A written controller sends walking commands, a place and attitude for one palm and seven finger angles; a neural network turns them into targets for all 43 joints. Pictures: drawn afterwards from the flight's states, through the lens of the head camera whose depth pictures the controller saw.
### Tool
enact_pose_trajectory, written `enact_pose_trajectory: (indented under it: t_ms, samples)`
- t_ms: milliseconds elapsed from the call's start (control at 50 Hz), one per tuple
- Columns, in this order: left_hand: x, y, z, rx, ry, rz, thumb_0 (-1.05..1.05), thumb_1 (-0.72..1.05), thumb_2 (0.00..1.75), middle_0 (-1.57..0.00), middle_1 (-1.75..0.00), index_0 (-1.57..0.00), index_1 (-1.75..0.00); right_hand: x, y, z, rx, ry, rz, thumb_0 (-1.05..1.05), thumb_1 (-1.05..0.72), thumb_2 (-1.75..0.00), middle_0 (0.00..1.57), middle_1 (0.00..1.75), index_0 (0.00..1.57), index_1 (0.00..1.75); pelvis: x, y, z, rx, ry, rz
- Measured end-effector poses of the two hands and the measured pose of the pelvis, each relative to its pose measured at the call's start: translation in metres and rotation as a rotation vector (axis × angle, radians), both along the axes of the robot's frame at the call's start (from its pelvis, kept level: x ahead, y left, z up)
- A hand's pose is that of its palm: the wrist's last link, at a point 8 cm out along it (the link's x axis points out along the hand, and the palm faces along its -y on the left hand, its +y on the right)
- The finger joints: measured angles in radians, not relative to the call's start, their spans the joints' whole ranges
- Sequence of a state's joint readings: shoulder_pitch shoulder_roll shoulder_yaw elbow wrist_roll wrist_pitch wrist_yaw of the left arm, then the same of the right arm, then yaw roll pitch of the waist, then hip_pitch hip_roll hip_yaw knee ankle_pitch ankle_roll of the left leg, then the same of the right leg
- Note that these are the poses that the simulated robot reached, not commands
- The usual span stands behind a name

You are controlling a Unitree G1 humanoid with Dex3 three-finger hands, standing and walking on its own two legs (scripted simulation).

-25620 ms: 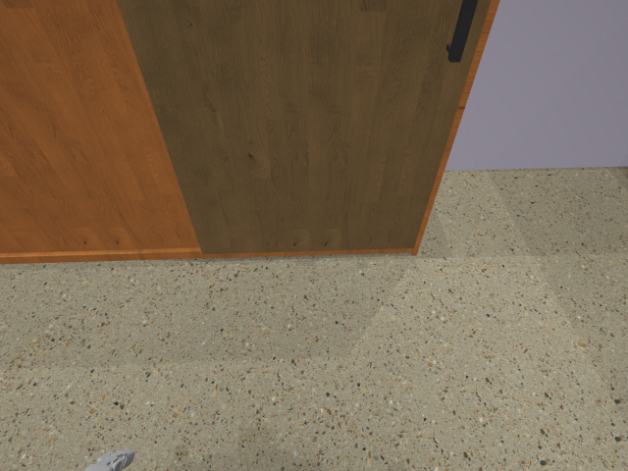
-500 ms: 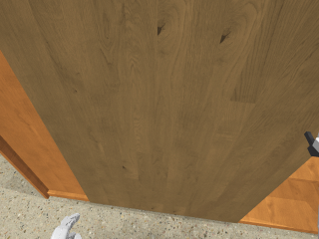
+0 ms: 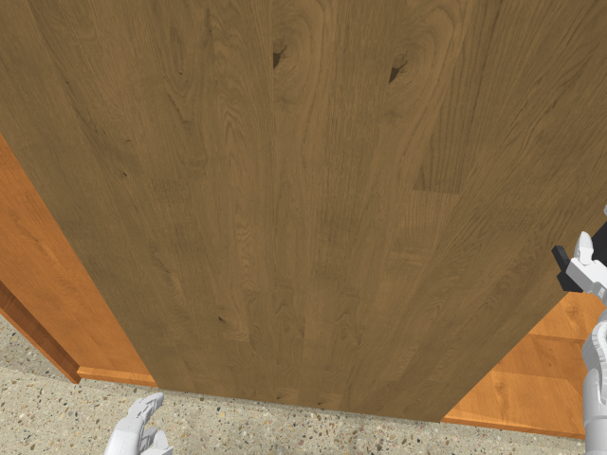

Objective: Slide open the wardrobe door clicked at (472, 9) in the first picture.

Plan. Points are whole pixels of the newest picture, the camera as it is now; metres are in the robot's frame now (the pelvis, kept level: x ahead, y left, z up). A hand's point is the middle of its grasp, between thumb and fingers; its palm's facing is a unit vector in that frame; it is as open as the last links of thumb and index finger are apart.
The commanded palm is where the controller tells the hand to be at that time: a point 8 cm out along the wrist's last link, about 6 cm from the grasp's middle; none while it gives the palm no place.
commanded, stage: stop walking and hold the door there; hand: right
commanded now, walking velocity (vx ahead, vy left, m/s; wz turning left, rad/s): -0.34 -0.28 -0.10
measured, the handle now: (594, 235) +0.36 -0.36 +0.15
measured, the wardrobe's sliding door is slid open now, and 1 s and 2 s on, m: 0.56 0.56 0.56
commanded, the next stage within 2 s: loosen the grip on the handle in 1.44 s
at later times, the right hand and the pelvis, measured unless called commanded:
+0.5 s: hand (590, 265) +0.31 -0.33 +0.15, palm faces +0.42 +0.90 -0.13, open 7.0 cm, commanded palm +0.27 -0.34 +0.14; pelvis -0.06 -0.09 +0.00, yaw -1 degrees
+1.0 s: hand (597, 264) +0.31 -0.34 +0.15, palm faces +0.16 +0.98 -0.14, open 6.5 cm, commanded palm +0.28 -0.38 +0.14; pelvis -0.10 -0.18 -0.02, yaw -1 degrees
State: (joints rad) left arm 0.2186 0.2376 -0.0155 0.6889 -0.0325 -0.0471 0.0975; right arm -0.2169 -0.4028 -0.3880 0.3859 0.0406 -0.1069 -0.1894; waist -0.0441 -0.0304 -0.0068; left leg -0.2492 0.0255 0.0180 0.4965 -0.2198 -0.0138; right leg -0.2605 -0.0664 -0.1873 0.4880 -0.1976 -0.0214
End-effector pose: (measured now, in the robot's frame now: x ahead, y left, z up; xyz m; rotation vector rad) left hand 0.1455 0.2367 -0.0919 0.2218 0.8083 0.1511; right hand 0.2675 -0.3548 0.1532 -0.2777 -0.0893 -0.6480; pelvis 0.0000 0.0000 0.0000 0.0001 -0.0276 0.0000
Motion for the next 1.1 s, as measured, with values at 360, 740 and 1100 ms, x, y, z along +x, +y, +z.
enact_pose_trajectory:
  t_ms: [360,740,1100]
  samples:
    - [-0.006,-0.050,0.011,0.061,-0.021,-0.006,0.01,0.91,0.90,-0.20,-0.29,-0.20,-0.30,0.001,-0.014,-0.004,0.023,-0.058,0.179,-0.06,-0.64,-0.75,0.43,1.40,0.16,1.33,-0.045,-0.063,-0.008,0.025,-0.019,-0.022]
    - [-0.058,-0.180,-0.036,-0.014,0.061,-0.028,0.01,0.90,0.90,-0.20,-0.29,-0.20,-0.30,0.015,-0.032,-0.005,0.012,-0.164,0.515,-0.04,-0.64,-0.80,0.43,1.40,0.25,1.37,-0.086,-0.171,-0.029,-0.012,-0.008,-0.019]
    - [-0.086,-0.221,-0.026,-0.061,0.082,-0.068,0.01,0.90,0.90,-0.21,-0.30,-0.20,-0.30,0.012,-0.033,0.003,0.080,-0.068,0.537,0.03,-0.65,-0.73,0.45,1.40,0.28,1.40,-0.095,-0.193,-0.008,-0.023,0.000,-0.029]
